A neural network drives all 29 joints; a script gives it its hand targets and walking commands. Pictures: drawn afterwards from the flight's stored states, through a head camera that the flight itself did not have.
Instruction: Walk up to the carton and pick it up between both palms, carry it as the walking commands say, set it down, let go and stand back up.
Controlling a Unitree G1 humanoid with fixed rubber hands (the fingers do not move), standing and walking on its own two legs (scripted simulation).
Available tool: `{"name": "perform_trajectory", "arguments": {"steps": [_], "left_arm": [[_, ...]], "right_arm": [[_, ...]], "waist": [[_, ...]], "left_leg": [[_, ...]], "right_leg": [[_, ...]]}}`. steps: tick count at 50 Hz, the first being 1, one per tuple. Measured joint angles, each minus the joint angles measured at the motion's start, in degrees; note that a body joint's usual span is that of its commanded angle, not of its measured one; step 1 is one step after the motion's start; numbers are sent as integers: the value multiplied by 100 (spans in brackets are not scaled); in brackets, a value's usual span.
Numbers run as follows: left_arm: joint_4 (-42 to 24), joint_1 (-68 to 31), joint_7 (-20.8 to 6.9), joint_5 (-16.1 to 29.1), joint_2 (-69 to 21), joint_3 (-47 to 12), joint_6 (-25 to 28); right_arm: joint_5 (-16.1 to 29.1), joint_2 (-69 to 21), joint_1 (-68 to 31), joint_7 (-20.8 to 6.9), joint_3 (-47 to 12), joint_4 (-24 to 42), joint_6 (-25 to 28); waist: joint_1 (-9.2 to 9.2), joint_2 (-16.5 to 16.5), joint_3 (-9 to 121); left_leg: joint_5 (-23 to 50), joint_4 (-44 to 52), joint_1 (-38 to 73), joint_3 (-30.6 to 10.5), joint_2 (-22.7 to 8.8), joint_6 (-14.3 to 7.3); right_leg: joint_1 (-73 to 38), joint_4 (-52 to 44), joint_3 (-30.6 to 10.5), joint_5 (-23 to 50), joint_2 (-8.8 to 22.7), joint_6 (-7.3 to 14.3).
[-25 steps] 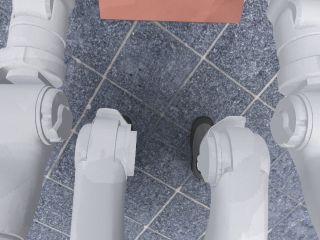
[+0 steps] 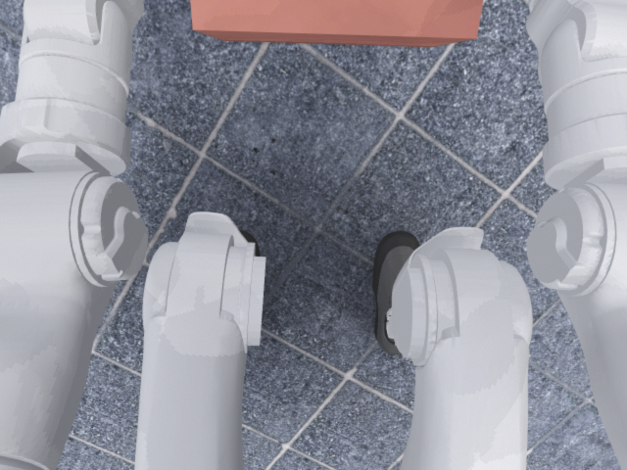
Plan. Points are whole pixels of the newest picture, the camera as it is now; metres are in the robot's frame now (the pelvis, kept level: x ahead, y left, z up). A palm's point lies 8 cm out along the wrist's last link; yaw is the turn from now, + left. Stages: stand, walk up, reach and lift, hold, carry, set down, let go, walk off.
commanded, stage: set down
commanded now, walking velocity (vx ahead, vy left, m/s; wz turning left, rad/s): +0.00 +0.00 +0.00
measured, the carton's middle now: out of the picture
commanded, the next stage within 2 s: none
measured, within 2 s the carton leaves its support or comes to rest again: neither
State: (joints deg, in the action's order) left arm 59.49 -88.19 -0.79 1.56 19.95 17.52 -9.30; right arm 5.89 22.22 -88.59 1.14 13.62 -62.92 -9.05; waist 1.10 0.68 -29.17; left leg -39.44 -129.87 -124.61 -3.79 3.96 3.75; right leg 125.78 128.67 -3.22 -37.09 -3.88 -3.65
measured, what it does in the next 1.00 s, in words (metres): stands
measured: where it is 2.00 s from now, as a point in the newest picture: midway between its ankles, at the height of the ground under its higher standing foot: (314, 310)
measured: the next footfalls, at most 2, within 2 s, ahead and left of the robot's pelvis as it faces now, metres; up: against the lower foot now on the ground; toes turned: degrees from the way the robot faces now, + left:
none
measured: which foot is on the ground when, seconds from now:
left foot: down 0.00-1.00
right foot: down 0.00-1.00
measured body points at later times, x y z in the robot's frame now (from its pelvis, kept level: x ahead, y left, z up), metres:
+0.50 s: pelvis +0.01 +0.00 +0.00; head +0.40 +0.01 +0.20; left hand +0.57 +0.19 -0.21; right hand +0.57 -0.18 -0.21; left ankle +0.09 +0.13 -0.33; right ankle +0.10 -0.13 -0.33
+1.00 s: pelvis +0.00 +0.00 +0.00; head +0.39 +0.01 +0.20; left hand +0.56 +0.19 -0.21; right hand +0.57 -0.18 -0.21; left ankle +0.09 +0.13 -0.33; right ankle +0.10 -0.13 -0.33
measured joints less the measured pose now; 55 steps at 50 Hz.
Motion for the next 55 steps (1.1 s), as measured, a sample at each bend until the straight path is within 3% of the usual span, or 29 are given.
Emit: {"name": "perform_trajectory", "arguments": {"steps": [37, 46, 55], "left_arm": [[-154, 86, -233, -303, -39, 262, 182], [185, -44, -87, -226, 66, -16, 377], [828, -44, 305, 261, 233, -587, 489]], "right_arm": [[-488, -205, 179, -201, 587, 377, 122], [-494, -151, 86, -84, 404, 123, 318], [-5, -63, 8, 177, -274, -429, 435]], "waist": [[3, 3, -66], [24, 4, -67], [-51, -15, -69]], "left_leg": [[-165, -167, -3, -7, -39, 5], [-122, -137, -4, -38, -50, 45], [20, -115, -104, 18, -128, -10]], "right_leg": [[16, 170, 51, -156, 46, 42], [23, 134, 87, -104, 51, 57], [67, 122, 115, -18, 123, 74]]}}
